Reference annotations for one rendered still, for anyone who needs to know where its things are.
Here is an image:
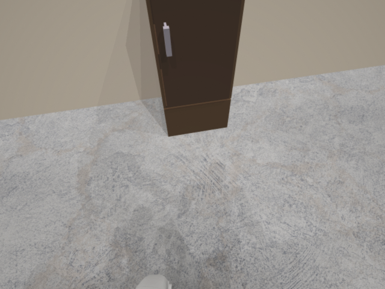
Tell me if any cupboard door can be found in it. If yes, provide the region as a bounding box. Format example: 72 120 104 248
151 0 242 107

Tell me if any robot left thigh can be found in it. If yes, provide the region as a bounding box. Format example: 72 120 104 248
136 275 172 289

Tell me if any handle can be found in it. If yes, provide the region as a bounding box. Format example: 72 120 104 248
163 22 172 57

